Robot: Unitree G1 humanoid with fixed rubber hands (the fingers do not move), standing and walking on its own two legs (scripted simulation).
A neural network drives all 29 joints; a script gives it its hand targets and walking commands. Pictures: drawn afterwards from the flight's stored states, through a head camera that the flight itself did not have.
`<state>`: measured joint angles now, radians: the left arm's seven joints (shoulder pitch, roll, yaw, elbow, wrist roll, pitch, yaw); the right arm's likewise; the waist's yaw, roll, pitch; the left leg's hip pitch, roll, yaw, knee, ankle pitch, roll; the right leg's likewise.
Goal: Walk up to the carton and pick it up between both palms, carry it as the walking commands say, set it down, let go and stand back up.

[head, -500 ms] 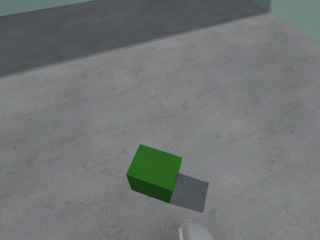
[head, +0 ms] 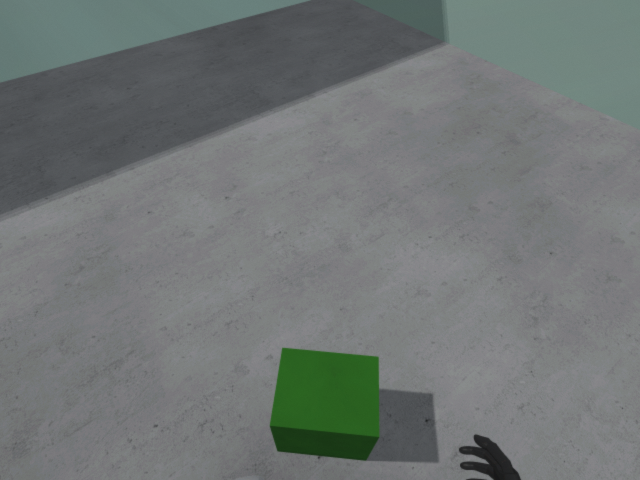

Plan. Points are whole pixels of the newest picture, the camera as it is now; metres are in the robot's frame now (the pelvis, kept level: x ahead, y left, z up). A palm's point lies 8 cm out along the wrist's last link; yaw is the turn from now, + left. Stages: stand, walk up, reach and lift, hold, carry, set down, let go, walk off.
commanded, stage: walk up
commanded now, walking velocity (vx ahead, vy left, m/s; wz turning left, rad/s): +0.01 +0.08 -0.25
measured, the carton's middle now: (325, 406) +0.38 -0.03 -0.60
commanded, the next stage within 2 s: stand in 1.38 s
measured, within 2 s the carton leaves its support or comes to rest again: neither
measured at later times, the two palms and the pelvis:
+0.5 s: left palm out of the picture +0.11 +0.28 -0.12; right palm out of the picture +0.05 -0.22 -0.11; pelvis +0.03 +0.03 +0.02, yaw -3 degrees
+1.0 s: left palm out of the picture +0.09 +0.17 -0.08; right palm out of the picture +0.02 -0.27 -0.12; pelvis +0.00 -0.04 +0.03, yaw -3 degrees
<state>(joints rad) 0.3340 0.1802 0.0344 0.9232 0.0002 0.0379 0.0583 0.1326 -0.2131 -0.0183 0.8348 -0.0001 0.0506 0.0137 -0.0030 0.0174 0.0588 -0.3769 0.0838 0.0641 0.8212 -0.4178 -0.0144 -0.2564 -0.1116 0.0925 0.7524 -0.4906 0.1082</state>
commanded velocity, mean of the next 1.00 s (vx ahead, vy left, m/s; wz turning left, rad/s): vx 0.00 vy -0.03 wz -0.10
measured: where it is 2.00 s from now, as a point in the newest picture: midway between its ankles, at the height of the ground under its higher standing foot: outside the picture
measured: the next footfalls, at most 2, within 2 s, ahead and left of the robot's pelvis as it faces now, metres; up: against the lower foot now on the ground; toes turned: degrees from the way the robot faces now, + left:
right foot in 0.62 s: +0.05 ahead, -0.10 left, +0.00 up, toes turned -1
left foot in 1.14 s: +0.02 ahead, +0.08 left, +0.00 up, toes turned -6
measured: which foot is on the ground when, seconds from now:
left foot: down 0.00-0.64, up 0.66-1.00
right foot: up 0.00-0.60, down 0.62-1.00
